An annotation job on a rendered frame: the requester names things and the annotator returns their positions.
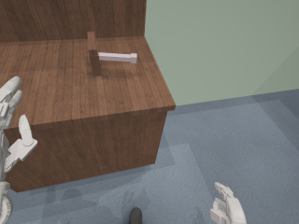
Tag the left robot forearm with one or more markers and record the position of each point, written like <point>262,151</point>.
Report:
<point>6,204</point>

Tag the robot left hand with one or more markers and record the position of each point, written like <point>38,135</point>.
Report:
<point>10,97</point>

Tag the robot right hand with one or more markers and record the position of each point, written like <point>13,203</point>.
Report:
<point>229,211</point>

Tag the left robot foot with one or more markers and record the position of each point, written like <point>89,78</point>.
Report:
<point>135,216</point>

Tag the counter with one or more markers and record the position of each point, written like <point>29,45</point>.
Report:
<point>90,117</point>

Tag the tap lever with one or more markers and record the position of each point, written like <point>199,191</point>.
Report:
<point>118,57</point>

